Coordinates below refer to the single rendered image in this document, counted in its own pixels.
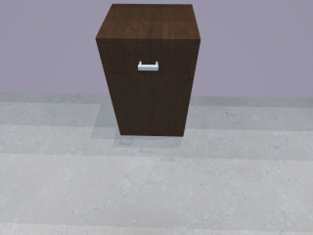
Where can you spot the cabinet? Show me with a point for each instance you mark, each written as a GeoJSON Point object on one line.
{"type": "Point", "coordinates": [149, 105]}

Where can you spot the drawer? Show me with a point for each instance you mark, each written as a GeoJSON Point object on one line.
{"type": "Point", "coordinates": [172, 60]}

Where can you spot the handle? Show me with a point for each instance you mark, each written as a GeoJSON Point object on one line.
{"type": "Point", "coordinates": [147, 67]}

